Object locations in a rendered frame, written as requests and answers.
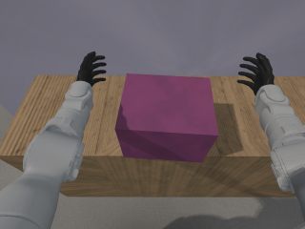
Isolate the robot left upper arm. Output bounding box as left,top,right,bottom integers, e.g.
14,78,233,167
0,130,85,229

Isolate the right robot forearm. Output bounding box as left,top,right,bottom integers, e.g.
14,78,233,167
254,84,305,151

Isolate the pedestal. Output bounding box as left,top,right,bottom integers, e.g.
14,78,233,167
0,74,305,198

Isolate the robot right upper arm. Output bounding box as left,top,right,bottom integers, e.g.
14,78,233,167
269,141,305,222

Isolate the carton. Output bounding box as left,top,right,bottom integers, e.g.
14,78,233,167
114,73,219,163

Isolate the left robot forearm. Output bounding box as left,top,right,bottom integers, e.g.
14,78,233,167
23,80,93,172

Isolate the right robot hand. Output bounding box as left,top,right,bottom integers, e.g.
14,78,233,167
237,52,275,95

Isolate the left robot hand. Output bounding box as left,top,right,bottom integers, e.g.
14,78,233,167
76,52,107,87

